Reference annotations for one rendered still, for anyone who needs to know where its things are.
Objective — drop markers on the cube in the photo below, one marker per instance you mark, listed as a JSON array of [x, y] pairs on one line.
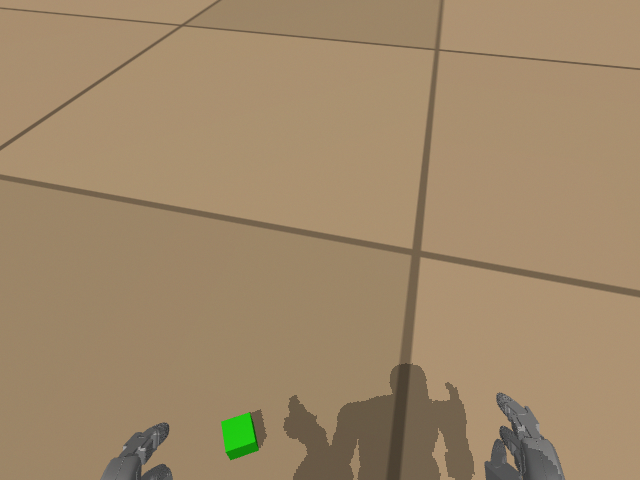
[[239, 436]]

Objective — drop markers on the right robot hand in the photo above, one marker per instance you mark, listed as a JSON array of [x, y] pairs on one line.
[[534, 456]]

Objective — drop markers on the left robot hand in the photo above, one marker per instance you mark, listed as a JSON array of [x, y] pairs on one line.
[[136, 452]]

